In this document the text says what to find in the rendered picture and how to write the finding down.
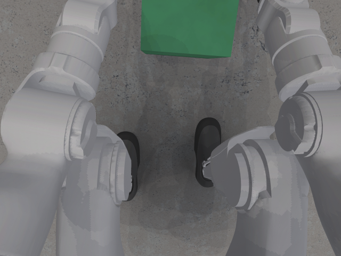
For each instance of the right robot upper arm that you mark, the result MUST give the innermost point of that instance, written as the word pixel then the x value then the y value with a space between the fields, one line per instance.
pixel 309 126

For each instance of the left robot upper arm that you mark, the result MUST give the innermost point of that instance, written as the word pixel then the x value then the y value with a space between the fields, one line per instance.
pixel 44 132

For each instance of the left robot forearm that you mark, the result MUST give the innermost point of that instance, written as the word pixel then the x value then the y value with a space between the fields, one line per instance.
pixel 77 47

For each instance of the carton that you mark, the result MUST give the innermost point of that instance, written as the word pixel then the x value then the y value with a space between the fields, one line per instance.
pixel 188 28

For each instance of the right robot forearm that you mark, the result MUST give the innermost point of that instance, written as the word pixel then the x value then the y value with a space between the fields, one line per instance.
pixel 298 48

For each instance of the right robot thigh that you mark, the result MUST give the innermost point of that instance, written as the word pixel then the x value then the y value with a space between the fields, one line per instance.
pixel 262 182

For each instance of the robot left foot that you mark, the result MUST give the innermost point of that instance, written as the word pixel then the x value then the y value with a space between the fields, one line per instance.
pixel 133 148

